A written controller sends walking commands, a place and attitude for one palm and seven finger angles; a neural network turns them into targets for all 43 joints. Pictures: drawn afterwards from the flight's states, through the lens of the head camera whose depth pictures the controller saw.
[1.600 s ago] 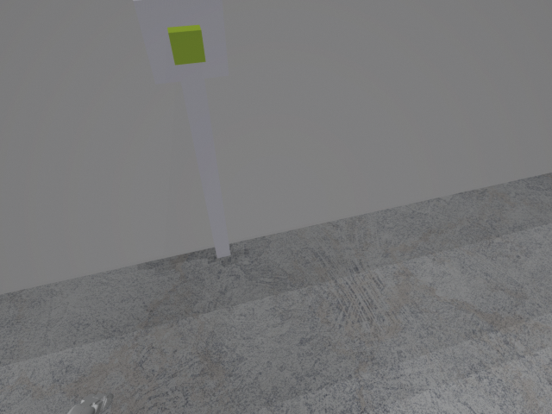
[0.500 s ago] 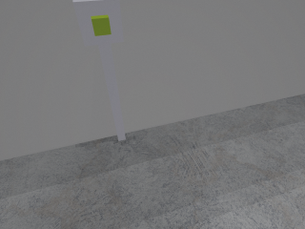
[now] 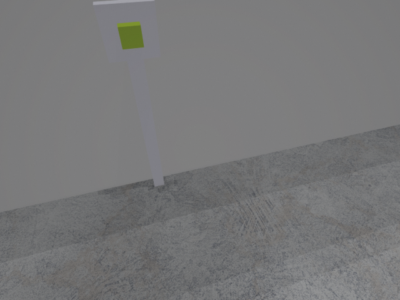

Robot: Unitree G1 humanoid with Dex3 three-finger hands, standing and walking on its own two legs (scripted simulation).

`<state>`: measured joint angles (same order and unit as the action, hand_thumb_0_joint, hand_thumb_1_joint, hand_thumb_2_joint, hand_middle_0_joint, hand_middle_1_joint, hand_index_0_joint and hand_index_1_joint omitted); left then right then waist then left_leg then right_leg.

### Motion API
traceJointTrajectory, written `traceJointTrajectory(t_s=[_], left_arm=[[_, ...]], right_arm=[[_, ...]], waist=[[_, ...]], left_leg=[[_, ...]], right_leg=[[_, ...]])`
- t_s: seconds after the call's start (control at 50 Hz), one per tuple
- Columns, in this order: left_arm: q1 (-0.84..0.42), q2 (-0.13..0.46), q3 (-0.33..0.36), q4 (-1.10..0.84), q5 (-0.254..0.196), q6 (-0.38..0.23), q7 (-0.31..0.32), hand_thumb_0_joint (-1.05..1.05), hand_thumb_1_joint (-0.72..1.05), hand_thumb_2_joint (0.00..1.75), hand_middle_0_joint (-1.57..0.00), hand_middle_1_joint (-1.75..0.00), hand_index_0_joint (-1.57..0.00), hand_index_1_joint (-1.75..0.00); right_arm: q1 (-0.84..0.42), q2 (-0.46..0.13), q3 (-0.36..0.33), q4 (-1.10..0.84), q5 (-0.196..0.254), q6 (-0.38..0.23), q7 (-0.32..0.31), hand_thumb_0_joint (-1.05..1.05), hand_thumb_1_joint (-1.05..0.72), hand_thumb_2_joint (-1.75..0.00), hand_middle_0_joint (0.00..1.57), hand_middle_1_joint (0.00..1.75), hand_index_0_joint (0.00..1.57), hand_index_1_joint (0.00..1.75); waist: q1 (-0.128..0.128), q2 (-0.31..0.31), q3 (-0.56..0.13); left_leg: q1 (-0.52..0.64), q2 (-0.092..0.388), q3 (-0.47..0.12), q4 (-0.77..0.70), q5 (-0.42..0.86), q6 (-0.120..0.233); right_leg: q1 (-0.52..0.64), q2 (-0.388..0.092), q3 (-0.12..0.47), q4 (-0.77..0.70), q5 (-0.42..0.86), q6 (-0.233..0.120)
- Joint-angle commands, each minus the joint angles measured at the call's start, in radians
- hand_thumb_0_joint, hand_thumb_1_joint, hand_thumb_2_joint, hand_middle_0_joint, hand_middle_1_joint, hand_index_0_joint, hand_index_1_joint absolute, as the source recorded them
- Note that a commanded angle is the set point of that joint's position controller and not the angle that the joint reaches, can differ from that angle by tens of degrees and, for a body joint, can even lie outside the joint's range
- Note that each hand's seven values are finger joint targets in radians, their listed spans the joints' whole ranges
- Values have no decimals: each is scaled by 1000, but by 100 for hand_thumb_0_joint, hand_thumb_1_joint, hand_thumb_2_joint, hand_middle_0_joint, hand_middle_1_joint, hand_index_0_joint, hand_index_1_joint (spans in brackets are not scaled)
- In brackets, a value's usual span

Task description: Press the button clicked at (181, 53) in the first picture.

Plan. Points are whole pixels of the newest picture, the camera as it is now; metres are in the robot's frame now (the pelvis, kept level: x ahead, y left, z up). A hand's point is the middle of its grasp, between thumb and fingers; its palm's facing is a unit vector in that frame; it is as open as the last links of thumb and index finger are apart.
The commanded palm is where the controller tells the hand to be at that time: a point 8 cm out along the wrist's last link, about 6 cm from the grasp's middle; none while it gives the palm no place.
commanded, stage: look at it before walking up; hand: left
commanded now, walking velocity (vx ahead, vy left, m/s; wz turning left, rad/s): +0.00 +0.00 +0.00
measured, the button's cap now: (130, 35) +0.83 +0.28 +0.15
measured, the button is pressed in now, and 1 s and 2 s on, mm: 0 0 0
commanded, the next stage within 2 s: turn to face it in 0.04 s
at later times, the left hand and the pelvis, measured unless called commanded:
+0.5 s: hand out of the picture +0.04 +0.23 -0.18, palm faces +0.09 -0.96 -0.26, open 7.4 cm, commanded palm none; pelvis -0.01 +0.01 -0.02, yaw +8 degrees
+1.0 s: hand out of the picture -0.02 +0.22 -0.17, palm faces +0.26 -0.93 -0.24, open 7.4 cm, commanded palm none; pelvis -0.03 +0.01 +0.00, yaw +15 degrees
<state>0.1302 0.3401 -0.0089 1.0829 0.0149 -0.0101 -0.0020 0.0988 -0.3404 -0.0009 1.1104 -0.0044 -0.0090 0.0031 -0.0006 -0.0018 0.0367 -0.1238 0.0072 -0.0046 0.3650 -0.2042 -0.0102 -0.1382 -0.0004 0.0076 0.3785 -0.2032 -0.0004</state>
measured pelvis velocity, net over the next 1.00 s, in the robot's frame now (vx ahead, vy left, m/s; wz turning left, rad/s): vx -0.03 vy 0.01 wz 0.26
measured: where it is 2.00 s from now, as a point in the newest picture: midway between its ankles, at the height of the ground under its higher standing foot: outside the picture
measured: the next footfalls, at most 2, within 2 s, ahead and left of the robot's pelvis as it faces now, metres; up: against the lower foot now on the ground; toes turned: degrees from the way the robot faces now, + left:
right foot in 1.06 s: +0.01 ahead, -0.10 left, +0.00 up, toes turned +13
left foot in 1.52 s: +0.11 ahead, +0.14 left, +0.00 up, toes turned +25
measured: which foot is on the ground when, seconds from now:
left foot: down 0.00-1.00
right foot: down 0.00-0.56, up 0.58-1.00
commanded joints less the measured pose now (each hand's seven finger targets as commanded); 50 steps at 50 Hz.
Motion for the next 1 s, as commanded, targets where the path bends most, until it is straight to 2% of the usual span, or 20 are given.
traceJointTrajectory(t_s=[0.0, 0.16, 0.24, 0.28, 0.32, 0.36, 0.4, 0.44, 0.48, 0.5, 0.52, 0.54, 0.56, 0.58, 0.62, 0.68, 0.78, 0.9, 0.94, 0.98], left_arm=[[-40, 209, 44, -64, -3, -20, 14, 0, 90, 90, -20, -30, -20, -30], [-43, 207, 48, -68, -4, -16, 14, 0, 90, 90, -20, -30, -20, -30], [17, 107, 35, -67, -6, 17, 26, 0, 90, 90, -20, -30, -20, -30], [35, 110, 40, -80, -4, 25, 30, 0, 90, 90, -20, -30, -20, -30], [47, 125, 51, -97, -3, 28, 33, 0, 90, 90, -20, -30, -20, -30], [55, 143, 62, -119, -1, 30, 36, 0, 90, 90, -20, -30, -20, -30], [48, 144, 68, -144, 4, 30, 42, 0, 90, 90, -20, -30, -20, -30], [29, 133, 72, -164, 13, 29, 44, 0, 90, 90, -20, -30, -20, -30], [10, 121, 74, -176, 10, 29, 42, 0, 90, 90, -20, -30, -20, -30], [16, 101, 73, -183, 3, 33, 39, 0, 90, 90, -20, -30, -20, -30], [41, 41, 68, -197, -5, 42, 35, 0, 90, 90, -20, -30, -20, -30], [21, -4, 56, -221, -8, 45, 34, 0, 90, 90, -20, -30, -20, -30], [20, 18, 62, -202, 0, 54, 41, 0, 90, 90, -20, -30, -20, -30], [25, 12, 66, -192, 3, 57, 39, 0, 90, 90, -20, -30, -20, -30], [37, 4, 74, -168, 7, 53, 29, 0, 90, 90, -20, -30, -20, -30], [90, -23, 71, -139, 6, 46, 23, 0, 90, 90, -20, -30, -20, -30], [75, -51, 70, -143, 5, 46, 27, 0, 90, 90, -20, -30, -20, -30], [92, -79, 63, -138, 0, 48, 33, 0, 90, 90, -20, -30, -20, -30], [161, -102, 52, -105, 1, 39, 30, 0, 90, 90, -20, -30, -20, -30], [257, -107, 48, -65, 7, 28, 23, 0, 90, 90, -20, -30, -20, -30]], right_arm=[[-42, -202, -35, -64, -3, -21, -14, 0, -90, -90, 20, 30, 20, 30], [-41, -202, -33, -68, -4, -20, -13, 0, -90, -90, 20, 30, 20, 30], [13, -90, -14, -72, -7, 9, -8, 0, -90, -90, 20, 30, 20, 30], [26, -85, -19, -87, -7, 19, -7, 0, -90, -90, 20, 30, 20, 30], [34, -78, -25, -105, -7, 28, -6, 0, -90, -90, 20, 30, 20, 30], [51, -68, -35, -121, -6, 36, -6, 0, -90, -90, 20, 30, 20, 30], [75, -50, -46, -138, -6, 44, -8, 0, -90, -90, 20, 30, 20, 30], [91, -28, -54, -139, -4, 48, -4, 0, -90, -90, 20, 30, 20, 30], [142, -9, -54, -138, -1, 41, 1, 0, -90, -90, 20, 30, 20, 30], [187, -10, -56, -128, -4, 33, 2, 0, -90, -90, 20, 30, 20, 30], [219, -68, -66, -132, -14, 21, -1, 0, -90, -90, 20, 30, 20, 30], [232, -133, -83, -135, -18, 19, -8, 0, -90, -90, 20, 30, 20, 30], [216, -115, -81, -128, -14, 22, -15, 0, -90, -90, 20, 30, 20, 30], [188, -92, -78, -143, -13, 19, -20, 0, -90, -90, 20, 30, 20, 30], [146, -59, -70, -155, -15, 17, -26, 0, -90, -90, 20, 30, 20, 30], [164, -30, -69, -153, -7, 7, -32, 0, -90, -90, 20, 30, 20, 30], [210, -8, -75, -134, -9, 10, -34, 0, -90, -90, 20, 30, 20, 30], [194, -14, -81, -132, -17, 22, -31, 0, -90, -90, 20, 30, 20, 30], [192, -7, -78, -118, -22, 18, -28, 0, -90, -90, 20, 30, 20, 30], [175, -1, -83, -110, -22, 20, -26, 0, -90, -90, 20, 30, 20, 30]], waist=[[1, -2, -67], [4, 10, -63], [9, 7, -51], [15, -14, -59], [17, -55, -65], [18, -129, -80], [10, -197, -62], [2, -194, -36], [-28, -160, -38], [-45, -84, -61], [-50, 146, -64], [-51, 326, -38], [-46, 231, -48], [-29, 220, -24], [-13, 120, -3], [-6, 85, -74], [-30, 120, -84], [-28, 144, -51], [-13, 130, -77], [19, 102, -79]], left_leg=[[13, 111, -87, -55, 149, 34], [-8, 108, -98, -49, 172, 34], [-90, 98, -101, 7, 178, 23], [-129, 89, -101, 50, 185, 22], [-174, 62, -88, 120, 159, 16], [-189, 31, -47, 240, 91, 5], [-223, 13, -13, 369, -177, -4], [-215, 30, 20, 424, -260, -11], [-148, 47, 29, 261, -152, -10], [-51, 53, 9, 140, 7, 0], [-10, 192, -244, 4, 185, 63], [-24, 348, -454, -114, 332, 166], [-82, 340, -416, -133, 185, 189], [-116, 308, -401, -147, 105, 180], [-117, 257, -333, -139, 18, 161], [-16, 205, -245, -109, 136, 155], [50, 208, -273, -100, 184, 180], [-51, 212, -333, -124, 83, 190], [-91, 199, -334, -153, -136, 170], [-186, 163, -292, -160, -349, 131]], right_leg=[[4, -123, 101, -69, 156, -29], [19, -126, 82, -53, 155, -24], [12, -138, 53, 5, 131, 0], [20, -154, 46, 24, 140, -1], [21, -200, 73, 21, 143, -27], [11, -278, 111, -4, 180, -81], [-13, -349, 130, -9, 266, -149], [-58, -362, 89, -4, 316, -172], [-81, -335, 23, 92, 329, -127], [-139, -289, -38, 189, 241, -73], [-262, -147, -119, 378, -33, 9], [-361, -44, -108, 562, -412, 57], [-314, -61, -4, 660, -393, 33], [-345, -79, 23, 693, -344, 29], [-364, -82, 24, 741, -239, 37], [-372, -74, 1, 716, -174, 54], [-362, -65, -12, 584, -212, 68], [-235, -42, -16, 397, -252, 50], [-136, -22, -27, 301, -237, 35], [24, 3, -61, 130, -176, 19]])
